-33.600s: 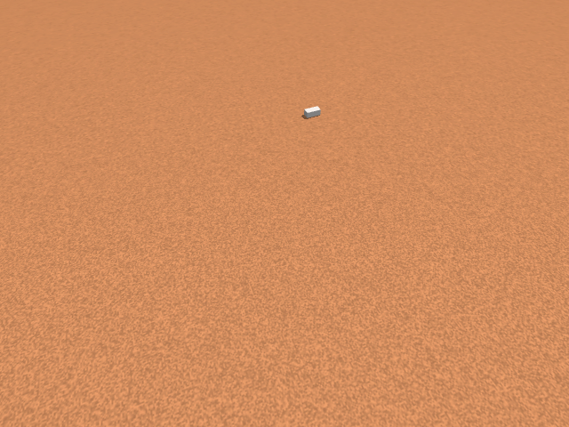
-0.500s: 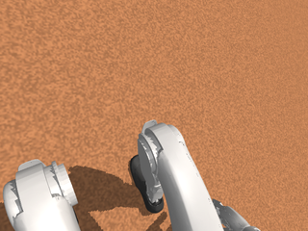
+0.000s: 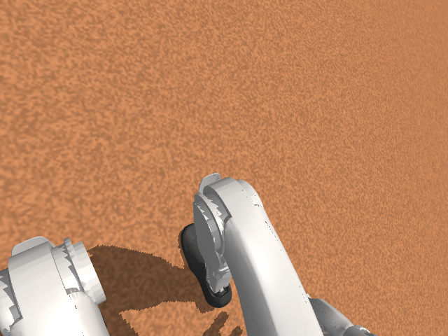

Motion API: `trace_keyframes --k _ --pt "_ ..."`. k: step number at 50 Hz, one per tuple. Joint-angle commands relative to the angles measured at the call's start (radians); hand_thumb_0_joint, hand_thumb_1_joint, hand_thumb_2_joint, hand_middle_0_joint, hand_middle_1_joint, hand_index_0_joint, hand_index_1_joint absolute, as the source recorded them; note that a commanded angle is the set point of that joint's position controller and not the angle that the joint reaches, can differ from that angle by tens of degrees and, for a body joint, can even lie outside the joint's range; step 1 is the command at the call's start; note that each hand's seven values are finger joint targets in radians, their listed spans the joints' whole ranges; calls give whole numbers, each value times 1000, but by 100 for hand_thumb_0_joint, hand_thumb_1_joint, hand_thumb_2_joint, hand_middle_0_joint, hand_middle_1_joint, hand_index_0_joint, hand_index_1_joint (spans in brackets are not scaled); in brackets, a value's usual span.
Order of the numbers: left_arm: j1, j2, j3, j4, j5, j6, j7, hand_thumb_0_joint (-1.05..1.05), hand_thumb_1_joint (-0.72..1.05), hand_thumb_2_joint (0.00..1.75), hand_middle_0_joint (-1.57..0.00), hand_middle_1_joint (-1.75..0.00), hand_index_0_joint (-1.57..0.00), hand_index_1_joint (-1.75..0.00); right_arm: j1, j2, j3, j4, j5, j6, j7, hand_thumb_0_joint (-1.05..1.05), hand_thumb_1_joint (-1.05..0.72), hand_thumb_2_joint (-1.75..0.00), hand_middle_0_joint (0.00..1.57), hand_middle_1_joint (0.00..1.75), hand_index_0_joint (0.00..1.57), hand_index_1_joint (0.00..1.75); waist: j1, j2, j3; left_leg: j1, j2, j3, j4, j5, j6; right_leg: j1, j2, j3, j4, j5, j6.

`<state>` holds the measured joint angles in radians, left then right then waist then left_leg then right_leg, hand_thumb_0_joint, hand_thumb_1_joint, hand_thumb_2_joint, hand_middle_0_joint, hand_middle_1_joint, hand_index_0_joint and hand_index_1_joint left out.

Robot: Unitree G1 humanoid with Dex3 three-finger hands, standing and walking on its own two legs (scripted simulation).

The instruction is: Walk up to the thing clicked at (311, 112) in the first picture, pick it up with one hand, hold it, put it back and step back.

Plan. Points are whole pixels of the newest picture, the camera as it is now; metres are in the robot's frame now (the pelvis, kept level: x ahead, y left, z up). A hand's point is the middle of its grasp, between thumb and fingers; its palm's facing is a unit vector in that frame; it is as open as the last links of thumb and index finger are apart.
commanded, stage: open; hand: left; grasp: from above
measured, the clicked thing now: out of the picture +0.46 +0.32 -0.28
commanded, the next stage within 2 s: withdraw in 1.02 s
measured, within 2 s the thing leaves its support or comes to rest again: neither
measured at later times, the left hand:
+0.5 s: hand out of the picture +0.45 +0.30 -0.24, palm faces -0.45 -0.13 -0.88, open 9.4 cm
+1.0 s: hand out of the picture +0.45 +0.31 -0.24, palm faces -0.46 -0.13 -0.88, open 11.5 cm
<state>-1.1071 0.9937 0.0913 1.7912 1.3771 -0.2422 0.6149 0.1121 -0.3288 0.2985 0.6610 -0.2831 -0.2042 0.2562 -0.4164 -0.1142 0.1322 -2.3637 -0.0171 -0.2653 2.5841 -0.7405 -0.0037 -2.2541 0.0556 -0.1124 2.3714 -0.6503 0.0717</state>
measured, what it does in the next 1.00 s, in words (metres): stands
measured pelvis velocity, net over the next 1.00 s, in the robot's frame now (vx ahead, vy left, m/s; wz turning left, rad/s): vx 0.00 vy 0.00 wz -0.01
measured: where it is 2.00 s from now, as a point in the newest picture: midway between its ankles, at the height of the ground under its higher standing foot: (159, 314)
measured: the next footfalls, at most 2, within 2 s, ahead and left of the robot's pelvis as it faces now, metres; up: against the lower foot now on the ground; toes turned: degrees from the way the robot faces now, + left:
none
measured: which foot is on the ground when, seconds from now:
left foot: down 0.00-1.00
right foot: down 0.00-1.00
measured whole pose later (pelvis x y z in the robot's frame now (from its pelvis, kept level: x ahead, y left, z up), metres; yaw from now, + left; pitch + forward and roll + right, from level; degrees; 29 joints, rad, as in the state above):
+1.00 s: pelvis +0.00 +0.00 +0.01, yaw +0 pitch +28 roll -16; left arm -1.10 1.02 0.07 1.76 1.35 -0.25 0.60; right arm 0.11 -0.34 0.33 0.63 -0.27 -0.21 0.24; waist -0.42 -0.14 0.16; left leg -2.34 -0.01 -0.28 2.56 -0.73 -0.01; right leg -2.24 0.06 -0.13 2.35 -0.63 0.08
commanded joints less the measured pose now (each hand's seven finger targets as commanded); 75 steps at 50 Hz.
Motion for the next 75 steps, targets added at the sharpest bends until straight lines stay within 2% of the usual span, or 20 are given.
trace_keyframes --k 1,7,10,14,19,30,32,38,53,58,59,62,64,67,68,69,70,71,72,75 --pt "-268 168 -15 -106 -22 -7 42 0 84 22 -118 -17 -119 -15 164 -334 -98 3 6 -2 -13 0 -90 -90 20 30 20 30 -58 493 -582 475 38 99 -296 213 6 332 26 -166 -168 249 -80" --pt "-279 185 -19 -124 -22 -12 45 0 38 25 -84 -26 -85 -24 169 -338 -96 4 13 -2 -15 0 -90 -90 20 30 20 30 -53 526 -601 495 41 97 -308 224 3 344 29 -164 -169 259 -83" --pt "-258 160 -30 -109 -28 -10 38 0 32 30 -80 -28 -81 -27 165 -337 -89 -3 8 -9 -9 0 -90 -90 20 30 20 30 -63 511 -562 494 40 97 -301 220 2 321 23 -172 -163 251 -80" --pt "-284 209 -14 -145 -31 -10 48 0 23 37 -72 -38 -73 -37 164 -343 -90 -1 14 -7 -14 0 -90 -90 20 30 20 30 -46 548 -607 515 43 96 -314 240 -2 353 27 -166 -168 269 -84" --pt "-264 200 -21 -129 -36 0 46 0 12 46 -63 -43 -64 -43 164 -344 -91 1 16 -8 -15 0 -90 -90 20 30 20 30 -53 547 -601 518 44 104 -304 254 -1 366 28 -161 -170 284 -85" --pt "-246 201 -19 -125 -57 6 15 0 -1 56 -52 -55 -52 -55 169 -345 -88 -8 23 -8 -15 0 -90 -90 20 30 20 30 -57 528 -578 496 42 107 -306 238 2 361 27 -163 -180 264 -84" --pt "-263 232 -4 -155 -58 -3 17 0 -4 59 -48 -59 -49 -59 173 -349 -87 -14 28 -2 -23 0 -90 -90 20 30 20 30 -49 538 -596 508 44 98 -319 233 0 366 27 -164 -186 257 -87" --pt "-255 208 -28 -162 -58 -17 7 0 -8 63 -44 -64 -44 -63 172 -347 -79 -21 25 -3 -24 0 -90 -90 20 30 20 30 -62 528 -582 511 44 102 -303 248 2 365 26 -166 -185 271 -82" --pt "-253 218 -23 -142 -50 -5 28 0 -12 67 -39 -69 -39 -68 172 -344 -74 -24 23 -5 -29 0 -89 -90 20 30 20 30 -60 526 -557 496 46 97 -317 217 -2 352 24 -169 -189 247 -84" --pt "-254 223 -23 -172 -55 4 19 0 -17 71 -38 -69 -38 -68 182 -352 -83 -23 29 -8 -26 0 -91 -90 20 30 20 30 -54 561 -604 554 50 95 -317 275 -8 375 22 -164 -177 295 -84" --pt "-287 266 11 -247 -51 1 24 0 -17 71 -37 -69 -38 -68 190 -354 -86 -18 27 -6 -25 0 -90 -90 20 30 20 30 -36 608 -658 591 51 92 -322 316 -13 376 23 -168 -172 315 -86" --pt "-265 254 29 -214 -49 21 24 0 -17 70 -39 -67 -39 -67 183 -348 -102 -20 27 -7 -17 0 -90 -90 20 30 20 30 -32 619 -625 584 49 97 -328 277 -18 343 17 -164 -167 284 -93" --pt "-276 271 69 -311 -51 37 27 0 -17 71 -38 -67 -38 -67 213 -346 -126 -16 29 -3 -9 0 -90 -90 20 30 20 30 -9 661 -695 606 45 108 -338 301 -18 353 17 -157 -170 303 -94" --pt "-238 200 68 -414 -86 81 6 0 -19 72 -37 -68 -36 -68 217 -330 -175 -8 46 0 10 0 -90 -90 20 30 20 30 41 749 -795 681 42 119 -368 351 -29 319 12 -146 -164 318 -106" --pt "-258 131 28 -458 -106 96 -10 0 -19 73 -36 -68 -36 -68 213 -313 -181 -12 57 6 16 0 -90 -90 20 30 20 30 47 735 -811 658 38 129 -368 346 -23 302 14 -142 -171 318 -106" --pt "-215 139 48 -410 -114 120 -22 0 -20 73 -36 -68 -35 -68 229 -317 -200 4 66 14 19 0 -90 -90 20 30 20 30 45 693 -805 630 37 138 -367 339 -16 315 16 -136 -183 321 -105" --pt "-252 88 15 -486 -130 133 -45 0 -21 75 -34 -70 -34 -70 238 -308 -211 3 81 21 23 0 -89 -90 20 30 20 30 57 688 -821 609 32 148 -369 343 -9 303 18 -125 -195 320 -105" --pt "-228 112 45 -485 -145 154 -61 0 -22 76 -32 -72 -32 -72 252 -313 -227 11 93 33 22 0 -89 -90 20 30 20 30 71 676 -853 605 31 154 -380 346 -6 323 16 -118 -206 324 -106" --pt "-245 38 -11 -510 -156 171 -94 0 -22 76 -33 -72 -32 -72 253 -294 -231 17 106 42 25 0 -90 -90 20 30 20 30 75 659 -837 596 28 161 -383 340 -3 299 15 -108 -212 315 -108" --pt "-223 -2 -37 -565 -202 206 -188 0 -21 76 -36 -70 -35 -71 265 -289 -268 26 139 80 16 0 -90 -90 20 30 20 30 95 594 -846 586 21 167 -439 274 4 317 7 -85 -254 263 -111"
